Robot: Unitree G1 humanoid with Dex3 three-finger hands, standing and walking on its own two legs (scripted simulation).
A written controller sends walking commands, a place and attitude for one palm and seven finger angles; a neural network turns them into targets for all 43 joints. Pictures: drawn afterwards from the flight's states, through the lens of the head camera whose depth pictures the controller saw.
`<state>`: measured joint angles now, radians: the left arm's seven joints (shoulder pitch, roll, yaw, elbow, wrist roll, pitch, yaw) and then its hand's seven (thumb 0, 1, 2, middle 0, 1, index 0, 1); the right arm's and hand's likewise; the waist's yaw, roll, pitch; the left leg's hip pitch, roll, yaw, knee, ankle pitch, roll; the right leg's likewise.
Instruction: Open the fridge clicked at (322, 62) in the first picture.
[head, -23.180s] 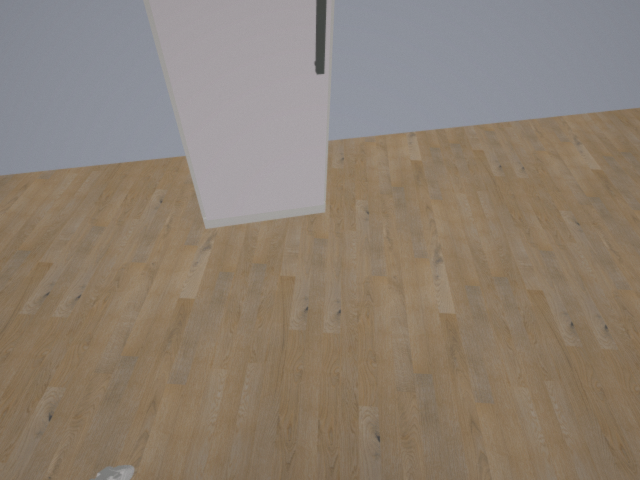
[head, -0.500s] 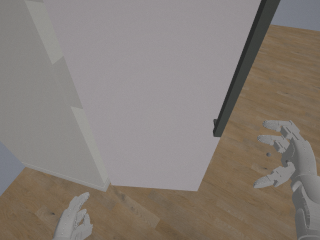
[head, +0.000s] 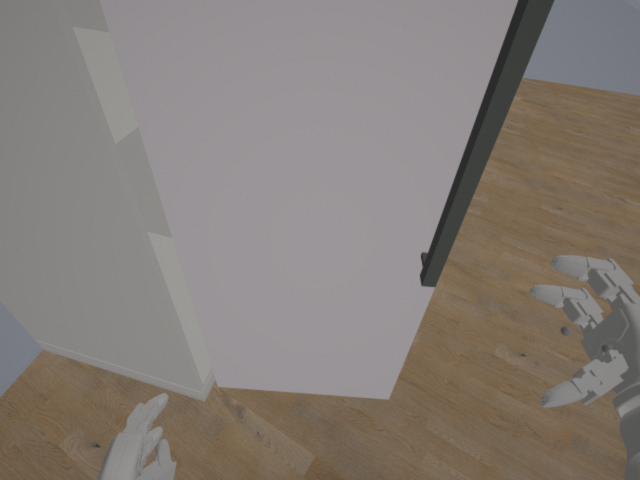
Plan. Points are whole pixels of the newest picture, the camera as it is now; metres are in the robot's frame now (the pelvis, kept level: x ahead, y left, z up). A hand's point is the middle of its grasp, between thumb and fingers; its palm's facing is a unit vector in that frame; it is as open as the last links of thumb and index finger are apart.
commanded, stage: draw the hand back to the body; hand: right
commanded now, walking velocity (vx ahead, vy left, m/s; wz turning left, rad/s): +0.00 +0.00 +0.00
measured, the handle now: (468, 156) +0.48 -0.18 +0.20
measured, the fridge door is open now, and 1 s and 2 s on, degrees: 77 77 77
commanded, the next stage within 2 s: step back with the hand held close in 1.12 s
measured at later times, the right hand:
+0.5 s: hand (623, 342) +0.23 -0.28 +0.16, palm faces +0.46 +0.83 -0.32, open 11.2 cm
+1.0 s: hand out of the picture +0.21 -0.28 +0.17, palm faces +0.48 +0.80 -0.35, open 7.5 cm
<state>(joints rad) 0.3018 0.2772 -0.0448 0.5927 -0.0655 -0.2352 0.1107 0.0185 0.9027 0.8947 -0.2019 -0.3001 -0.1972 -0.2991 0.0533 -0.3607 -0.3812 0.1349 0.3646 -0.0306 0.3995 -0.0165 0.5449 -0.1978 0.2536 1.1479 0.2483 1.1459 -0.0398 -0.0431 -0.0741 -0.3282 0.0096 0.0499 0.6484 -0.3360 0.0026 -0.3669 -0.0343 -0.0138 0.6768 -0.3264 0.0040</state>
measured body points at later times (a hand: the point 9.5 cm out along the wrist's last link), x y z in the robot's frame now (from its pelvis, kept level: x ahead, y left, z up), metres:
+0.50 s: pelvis +0.01 -0.01 +0.02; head -0.01 +0.00 +0.47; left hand +0.20 +0.20 -0.06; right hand +0.20 -0.32 +0.18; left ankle +0.00 +0.12 -0.72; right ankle +0.02 -0.12 -0.72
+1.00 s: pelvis +0.02 -0.01 +0.02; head -0.01 +0.01 +0.47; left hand +0.21 +0.21 -0.06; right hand +0.18 -0.32 +0.19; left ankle +0.00 +0.12 -0.72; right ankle +0.02 -0.12 -0.72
